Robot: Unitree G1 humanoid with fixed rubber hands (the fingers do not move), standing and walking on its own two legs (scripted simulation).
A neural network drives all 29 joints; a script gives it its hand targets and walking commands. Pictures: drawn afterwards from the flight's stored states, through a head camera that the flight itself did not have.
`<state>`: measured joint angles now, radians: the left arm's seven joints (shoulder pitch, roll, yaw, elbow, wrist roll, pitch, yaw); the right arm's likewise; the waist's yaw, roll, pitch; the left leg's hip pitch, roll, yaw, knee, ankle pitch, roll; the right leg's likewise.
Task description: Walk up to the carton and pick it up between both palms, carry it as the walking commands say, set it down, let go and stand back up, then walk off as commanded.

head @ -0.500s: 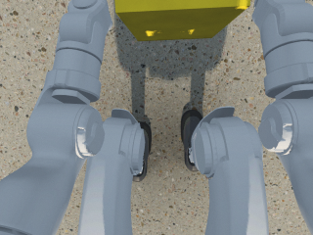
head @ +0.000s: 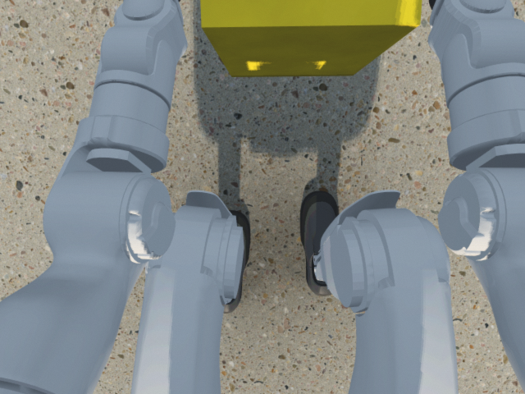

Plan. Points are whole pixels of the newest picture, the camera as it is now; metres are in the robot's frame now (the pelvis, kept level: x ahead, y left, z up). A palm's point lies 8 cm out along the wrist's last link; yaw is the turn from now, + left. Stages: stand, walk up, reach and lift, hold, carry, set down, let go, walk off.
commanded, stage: set down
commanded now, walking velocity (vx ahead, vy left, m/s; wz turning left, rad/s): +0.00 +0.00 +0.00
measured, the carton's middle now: out of the picture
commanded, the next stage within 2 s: none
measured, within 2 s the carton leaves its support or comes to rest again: neither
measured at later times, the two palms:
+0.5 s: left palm out of the picture +0.56 +0.11 -0.14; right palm out of the picture +0.55 -0.20 -0.14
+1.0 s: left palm out of the picture +0.56 +0.11 -0.15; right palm out of the picture +0.55 -0.20 -0.15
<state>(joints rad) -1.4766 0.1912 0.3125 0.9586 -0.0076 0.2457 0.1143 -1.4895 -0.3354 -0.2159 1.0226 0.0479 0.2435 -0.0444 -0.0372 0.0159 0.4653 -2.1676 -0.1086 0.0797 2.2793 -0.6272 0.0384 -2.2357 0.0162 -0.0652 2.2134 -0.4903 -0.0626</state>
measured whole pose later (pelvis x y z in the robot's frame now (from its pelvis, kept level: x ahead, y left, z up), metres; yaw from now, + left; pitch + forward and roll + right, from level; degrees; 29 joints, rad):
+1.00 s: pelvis +0.00 +0.00 +0.00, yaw +0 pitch +28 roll +0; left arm -1.49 0.20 0.32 1.01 0.03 0.17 0.06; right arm -1.50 -0.34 -0.32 1.08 -0.02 0.16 0.03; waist -0.03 0.03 0.50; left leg -2.15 -0.11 0.08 2.30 -0.63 0.04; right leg -2.22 0.02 -0.07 2.23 -0.50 -0.06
